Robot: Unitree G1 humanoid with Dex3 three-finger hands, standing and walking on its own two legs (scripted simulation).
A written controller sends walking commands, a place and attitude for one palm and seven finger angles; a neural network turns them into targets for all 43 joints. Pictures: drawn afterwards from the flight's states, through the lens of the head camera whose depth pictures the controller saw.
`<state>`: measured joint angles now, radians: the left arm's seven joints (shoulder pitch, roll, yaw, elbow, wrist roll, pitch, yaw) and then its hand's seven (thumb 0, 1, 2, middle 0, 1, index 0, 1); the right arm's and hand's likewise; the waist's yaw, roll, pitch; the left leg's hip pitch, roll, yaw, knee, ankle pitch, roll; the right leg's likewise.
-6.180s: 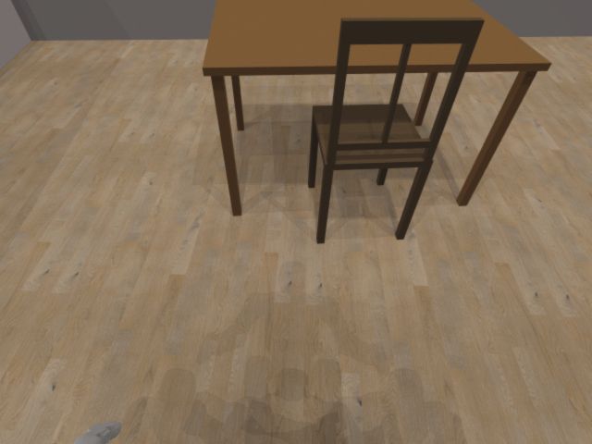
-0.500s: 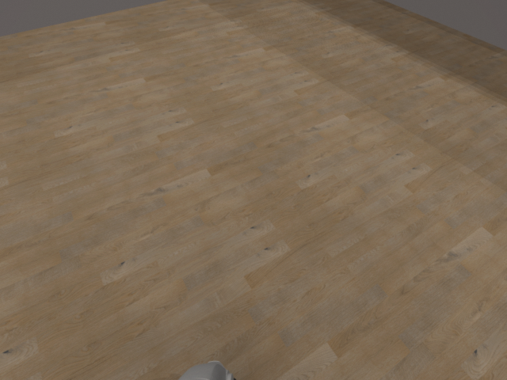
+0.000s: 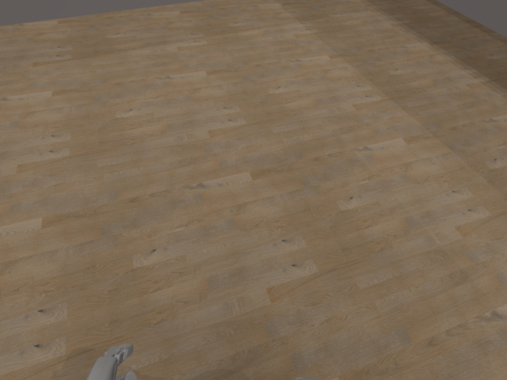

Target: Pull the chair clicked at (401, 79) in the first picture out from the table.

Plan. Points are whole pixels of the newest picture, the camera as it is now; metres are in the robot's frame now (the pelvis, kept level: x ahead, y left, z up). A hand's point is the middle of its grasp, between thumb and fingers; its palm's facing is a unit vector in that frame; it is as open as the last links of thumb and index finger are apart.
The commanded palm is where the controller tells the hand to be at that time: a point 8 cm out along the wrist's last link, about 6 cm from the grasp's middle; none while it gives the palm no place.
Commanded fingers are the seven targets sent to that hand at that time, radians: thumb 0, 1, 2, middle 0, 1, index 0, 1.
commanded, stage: turn to face it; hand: left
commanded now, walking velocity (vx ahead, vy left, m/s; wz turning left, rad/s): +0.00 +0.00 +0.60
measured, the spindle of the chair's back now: out of the picture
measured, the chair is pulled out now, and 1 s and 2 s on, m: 0.00 0.00 0.00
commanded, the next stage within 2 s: none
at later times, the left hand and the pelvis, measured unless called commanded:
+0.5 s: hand out of the picture -0.01 +0.14 -0.15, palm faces +0.34 -0.89 -0.30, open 7.4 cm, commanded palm none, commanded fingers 0.00 0.90 0.90 -0.20 -0.30 -0.20 -0.30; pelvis +0.00 -0.06 +0.00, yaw +20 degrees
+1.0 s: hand out of the picture -0.06 +0.23 -0.17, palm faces +0.62 -0.75 -0.23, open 7.4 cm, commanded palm none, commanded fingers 0.00 0.90 0.90 -0.20 -0.30 -0.20 -0.30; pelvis -0.01 -0.01 +0.00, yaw +37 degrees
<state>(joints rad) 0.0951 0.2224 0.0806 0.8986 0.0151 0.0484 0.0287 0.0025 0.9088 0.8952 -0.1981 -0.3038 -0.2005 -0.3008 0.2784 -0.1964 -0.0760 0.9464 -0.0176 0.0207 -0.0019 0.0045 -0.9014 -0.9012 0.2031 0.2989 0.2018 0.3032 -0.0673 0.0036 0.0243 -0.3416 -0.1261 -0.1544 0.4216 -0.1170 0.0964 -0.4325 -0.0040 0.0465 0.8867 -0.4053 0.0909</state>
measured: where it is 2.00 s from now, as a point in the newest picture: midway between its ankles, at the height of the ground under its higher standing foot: outside the picture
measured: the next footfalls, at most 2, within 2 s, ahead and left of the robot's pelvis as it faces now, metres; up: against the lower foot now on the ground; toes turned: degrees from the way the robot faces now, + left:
right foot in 0.18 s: +0.02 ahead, -0.15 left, +0.00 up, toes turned +10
left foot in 0.68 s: -0.01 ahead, +0.08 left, +0.00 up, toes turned +33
